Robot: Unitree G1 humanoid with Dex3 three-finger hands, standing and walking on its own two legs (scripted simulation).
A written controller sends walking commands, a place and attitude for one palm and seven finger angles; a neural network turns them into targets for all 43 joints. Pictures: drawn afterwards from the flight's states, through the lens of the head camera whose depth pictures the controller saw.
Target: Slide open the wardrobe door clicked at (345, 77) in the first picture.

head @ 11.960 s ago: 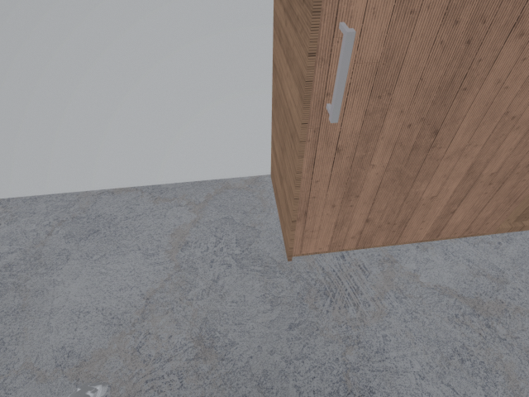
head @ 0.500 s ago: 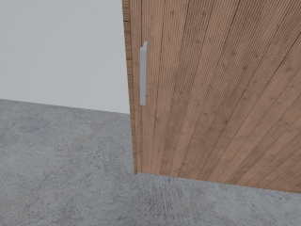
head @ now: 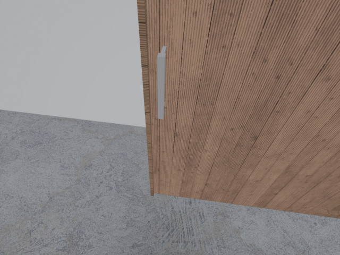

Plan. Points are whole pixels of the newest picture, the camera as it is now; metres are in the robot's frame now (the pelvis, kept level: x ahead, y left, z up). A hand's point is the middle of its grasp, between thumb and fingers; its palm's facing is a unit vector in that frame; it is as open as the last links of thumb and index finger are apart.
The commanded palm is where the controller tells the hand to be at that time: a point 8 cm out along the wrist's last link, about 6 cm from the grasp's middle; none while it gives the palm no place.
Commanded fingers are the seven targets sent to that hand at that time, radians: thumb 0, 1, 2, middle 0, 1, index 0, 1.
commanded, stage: look again from close up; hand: left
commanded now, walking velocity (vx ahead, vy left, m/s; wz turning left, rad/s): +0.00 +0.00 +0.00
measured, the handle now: (162, 85) +0.55 +0.07 +0.10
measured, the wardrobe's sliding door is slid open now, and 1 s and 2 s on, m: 0.00 0.00 0.00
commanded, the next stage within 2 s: shuffle to correct the standing spot in 0.44 s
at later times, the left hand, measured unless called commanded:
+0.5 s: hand out of the picture -0.02 +0.15 -0.18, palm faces +0.05 -0.99 -0.13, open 7.4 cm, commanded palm none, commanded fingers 0.00 0.90 0.90 -0.20 -0.30 -0.20 -0.30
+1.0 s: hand out of the picture +0.01 +0.11 -0.18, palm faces +0.08 -0.99 -0.14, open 7.4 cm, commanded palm none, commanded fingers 0.00 0.90 0.90 -0.20 -0.30 -0.20 -0.30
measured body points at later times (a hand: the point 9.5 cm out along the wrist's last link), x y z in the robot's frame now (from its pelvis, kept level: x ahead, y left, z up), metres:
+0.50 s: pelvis +0.01 +0.00 +0.00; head +0.02 +0.01 +0.45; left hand -0.02 +0.20 -0.17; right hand -0.01 -0.21 -0.16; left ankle +0.03 +0.10 -0.74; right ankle +0.00 -0.12 -0.74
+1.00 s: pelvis +0.07 -0.03 -0.01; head +0.09 -0.02 +0.44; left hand +0.00 +0.16 -0.17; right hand +0.07 -0.26 -0.17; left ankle +0.08 +0.07 -0.73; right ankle +0.00 -0.12 -0.74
